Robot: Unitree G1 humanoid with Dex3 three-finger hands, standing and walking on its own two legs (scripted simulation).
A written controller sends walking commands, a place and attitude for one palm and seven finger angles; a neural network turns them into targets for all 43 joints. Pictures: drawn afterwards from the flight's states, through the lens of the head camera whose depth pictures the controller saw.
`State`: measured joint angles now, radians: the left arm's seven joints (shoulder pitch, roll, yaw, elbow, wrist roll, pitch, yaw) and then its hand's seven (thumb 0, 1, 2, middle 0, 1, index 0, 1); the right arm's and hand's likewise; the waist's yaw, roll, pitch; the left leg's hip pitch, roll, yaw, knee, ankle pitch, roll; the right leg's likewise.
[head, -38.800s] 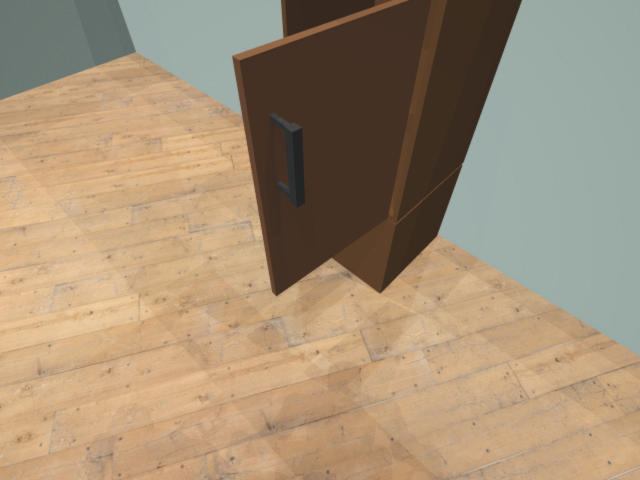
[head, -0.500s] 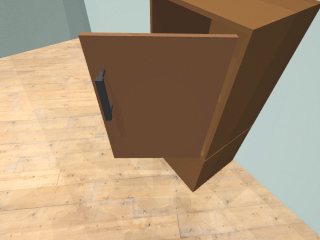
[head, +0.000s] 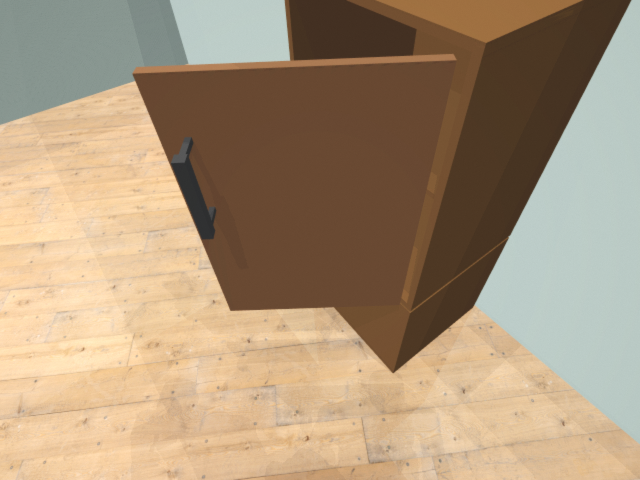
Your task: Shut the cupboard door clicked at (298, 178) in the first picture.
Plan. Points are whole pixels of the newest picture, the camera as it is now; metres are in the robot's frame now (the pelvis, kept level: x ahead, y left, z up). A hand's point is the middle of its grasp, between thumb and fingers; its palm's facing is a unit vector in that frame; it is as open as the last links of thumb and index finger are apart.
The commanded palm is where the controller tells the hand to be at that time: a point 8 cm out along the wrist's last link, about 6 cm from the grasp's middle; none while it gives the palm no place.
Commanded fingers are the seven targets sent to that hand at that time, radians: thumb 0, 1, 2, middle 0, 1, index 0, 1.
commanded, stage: come to a stop and stand still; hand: left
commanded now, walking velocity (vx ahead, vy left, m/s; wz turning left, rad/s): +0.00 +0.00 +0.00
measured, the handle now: (198, 191) +0.50 +0.22 +0.07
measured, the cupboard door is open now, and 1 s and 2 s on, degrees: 54 54 54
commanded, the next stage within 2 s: look again from close up in 0.60 s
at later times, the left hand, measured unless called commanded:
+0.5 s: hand out of the picture +0.08 +0.17 -0.16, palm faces +0.01 -0.97 -0.24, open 7.4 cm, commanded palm none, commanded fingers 0.00 0.90 0.90 -0.20 -0.30 -0.20 -0.30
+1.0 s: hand out of the picture +0.05 +0.17 -0.17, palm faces +0.03 -0.98 -0.22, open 7.4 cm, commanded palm none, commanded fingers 0.00 0.90 0.90 -0.20 -0.30 -0.20 -0.30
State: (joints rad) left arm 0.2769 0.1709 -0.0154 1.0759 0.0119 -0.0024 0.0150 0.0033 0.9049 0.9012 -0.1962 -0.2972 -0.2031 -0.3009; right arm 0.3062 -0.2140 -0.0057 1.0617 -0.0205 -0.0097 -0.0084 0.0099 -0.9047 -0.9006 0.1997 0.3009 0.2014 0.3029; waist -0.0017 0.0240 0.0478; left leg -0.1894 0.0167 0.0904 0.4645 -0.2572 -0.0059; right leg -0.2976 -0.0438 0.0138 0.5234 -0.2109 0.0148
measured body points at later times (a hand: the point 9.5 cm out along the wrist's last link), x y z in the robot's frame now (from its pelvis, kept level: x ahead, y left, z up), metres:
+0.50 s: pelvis +0.03 -0.02 +0.00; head +0.04 -0.03 +0.45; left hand +0.08 +0.22 -0.14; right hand +0.05 -0.24 -0.16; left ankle +0.00 +0.12 -0.74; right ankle +0.04 -0.13 -0.74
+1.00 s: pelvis +0.03 -0.01 +0.00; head +0.05 -0.02 +0.45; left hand +0.05 +0.22 -0.15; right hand +0.05 -0.25 -0.16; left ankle +0.00 +0.12 -0.74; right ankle +0.04 -0.13 -0.74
